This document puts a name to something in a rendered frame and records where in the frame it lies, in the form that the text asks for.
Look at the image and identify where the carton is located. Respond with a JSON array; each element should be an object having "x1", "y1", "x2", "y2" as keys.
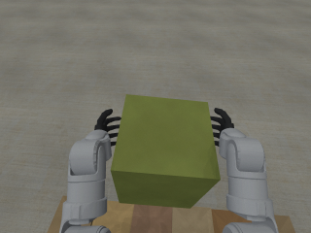
[{"x1": 110, "y1": 94, "x2": 221, "y2": 209}]

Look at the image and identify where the robot right forearm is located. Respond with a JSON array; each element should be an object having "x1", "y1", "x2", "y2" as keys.
[{"x1": 219, "y1": 128, "x2": 279, "y2": 233}]

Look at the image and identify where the robot right hand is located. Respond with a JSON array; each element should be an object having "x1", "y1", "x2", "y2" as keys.
[{"x1": 210, "y1": 108, "x2": 234, "y2": 147}]

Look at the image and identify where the robot left forearm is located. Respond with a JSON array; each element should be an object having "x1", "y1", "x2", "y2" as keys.
[{"x1": 59, "y1": 129, "x2": 112, "y2": 233}]

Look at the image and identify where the robot right upper arm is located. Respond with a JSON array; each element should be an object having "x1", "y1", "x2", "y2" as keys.
[{"x1": 222, "y1": 222, "x2": 275, "y2": 233}]

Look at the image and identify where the robot left hand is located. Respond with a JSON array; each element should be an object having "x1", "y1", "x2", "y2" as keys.
[{"x1": 94, "y1": 109, "x2": 121, "y2": 147}]

